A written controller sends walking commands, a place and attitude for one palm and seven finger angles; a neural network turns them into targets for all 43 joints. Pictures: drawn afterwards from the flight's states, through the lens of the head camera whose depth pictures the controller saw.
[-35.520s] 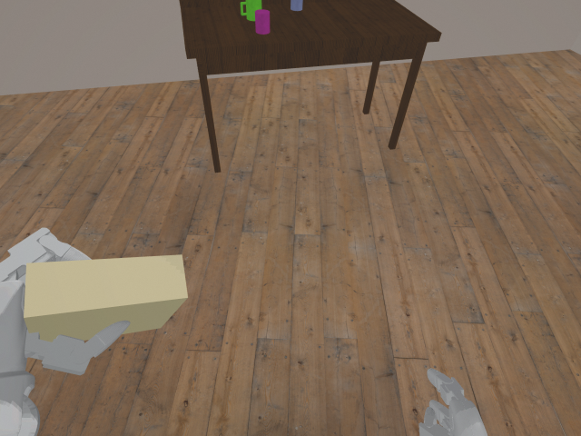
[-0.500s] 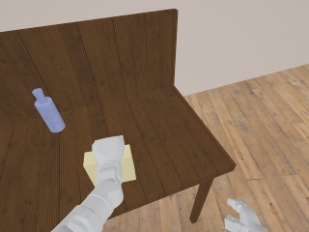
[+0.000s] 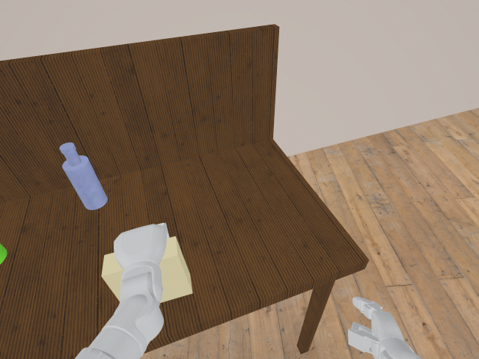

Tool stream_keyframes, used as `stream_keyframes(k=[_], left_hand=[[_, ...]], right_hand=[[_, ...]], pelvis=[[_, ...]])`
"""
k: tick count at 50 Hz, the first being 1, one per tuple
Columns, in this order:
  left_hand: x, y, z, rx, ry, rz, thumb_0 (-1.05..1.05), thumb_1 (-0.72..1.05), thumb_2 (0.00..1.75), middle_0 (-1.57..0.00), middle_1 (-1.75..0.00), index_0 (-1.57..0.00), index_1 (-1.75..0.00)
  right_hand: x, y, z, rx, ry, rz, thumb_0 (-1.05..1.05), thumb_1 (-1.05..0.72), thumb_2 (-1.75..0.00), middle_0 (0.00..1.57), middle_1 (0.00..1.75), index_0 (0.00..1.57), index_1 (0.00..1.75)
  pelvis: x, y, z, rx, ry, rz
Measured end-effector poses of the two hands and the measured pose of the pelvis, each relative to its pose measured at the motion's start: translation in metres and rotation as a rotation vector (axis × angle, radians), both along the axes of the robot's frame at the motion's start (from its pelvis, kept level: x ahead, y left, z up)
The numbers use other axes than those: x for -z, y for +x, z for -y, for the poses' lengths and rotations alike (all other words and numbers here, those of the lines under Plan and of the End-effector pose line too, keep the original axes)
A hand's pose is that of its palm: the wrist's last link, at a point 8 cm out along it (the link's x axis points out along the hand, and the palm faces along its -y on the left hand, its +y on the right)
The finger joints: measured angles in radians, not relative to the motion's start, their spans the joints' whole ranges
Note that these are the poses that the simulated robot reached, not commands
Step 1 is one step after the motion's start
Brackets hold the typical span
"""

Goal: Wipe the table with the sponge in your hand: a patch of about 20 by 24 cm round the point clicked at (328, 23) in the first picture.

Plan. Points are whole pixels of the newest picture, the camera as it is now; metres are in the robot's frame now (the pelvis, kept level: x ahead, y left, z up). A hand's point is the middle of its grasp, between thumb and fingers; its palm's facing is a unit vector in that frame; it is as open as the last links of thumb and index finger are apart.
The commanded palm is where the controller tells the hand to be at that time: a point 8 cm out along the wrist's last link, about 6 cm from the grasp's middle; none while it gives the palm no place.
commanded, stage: slide back across to the middle lane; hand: left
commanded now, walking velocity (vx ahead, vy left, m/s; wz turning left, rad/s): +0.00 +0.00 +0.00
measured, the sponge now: (154, 281) +0.27 +0.22 -0.05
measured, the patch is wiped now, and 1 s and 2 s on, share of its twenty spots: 1.00 1.00 1.00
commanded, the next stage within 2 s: wipe forward along the middle lane in 0.16 s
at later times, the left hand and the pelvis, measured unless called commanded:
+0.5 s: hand (132, 263) +0.28 +0.25 +0.00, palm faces -0.10 -0.07 -0.99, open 9.3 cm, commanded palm +0.26 +0.24 +0.04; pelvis -0.01 +0.00 +0.00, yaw +1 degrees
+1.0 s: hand (134, 237) +0.34 +0.27 +0.00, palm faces -0.10 -0.03 -0.99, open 9.3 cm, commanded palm +0.32 +0.26 +0.03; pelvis -0.02 +0.00 -0.01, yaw +1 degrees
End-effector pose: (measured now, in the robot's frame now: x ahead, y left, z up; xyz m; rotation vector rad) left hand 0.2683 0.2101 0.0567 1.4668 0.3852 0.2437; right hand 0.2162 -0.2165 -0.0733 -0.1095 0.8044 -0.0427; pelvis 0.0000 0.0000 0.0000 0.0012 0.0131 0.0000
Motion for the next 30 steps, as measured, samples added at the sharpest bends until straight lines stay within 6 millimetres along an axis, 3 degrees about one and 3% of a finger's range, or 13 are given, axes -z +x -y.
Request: stream_keyframes(k=[8, 16, 30], left_hand=[[0.002, -0.013, -0.009, 0.019, -0.013, 0.005, 0.0, -0.45, 1.1, -0.79, -1.43, -0.8, -1.45], [0.001, -0.014, -0.024, -0.016, 0.006, 0.008, 0.0, -0.46, 1.1, -0.8, -1.42, -0.81, -1.44], [0.005, 0.012, -0.038, -0.003, 0.042, -0.025, -0.01, -0.47, 1.1, -0.81, -1.41, -0.82, -1.42]], right_hand=[[-0.004, 0.005, -0.005, -0.013, -0.011, 0.034, 0.02, -0.9, -0.9, 0.2, 0.3, 0.19, 0.3], [0.004, -0.006, -0.009, -0.006, -0.01, 0.009, 0.02, -0.9, -0.9, 0.2, 0.3, 0.2, 0.3], [0.028, -0.04, 0.008, 0.046, -0.052, -0.088, 0.02, -0.9, -0.9, 0.2, 0.3, 0.2, 0.3]], pelvis=[[0.0, -0.003, -0.002, -0.004, -0.001, 0.007], [0.0, -0.006, -0.002, 0.001, -0.002, 0.0], [0.004, -0.01, -0.002, -0.013, -0.006, -0.046]])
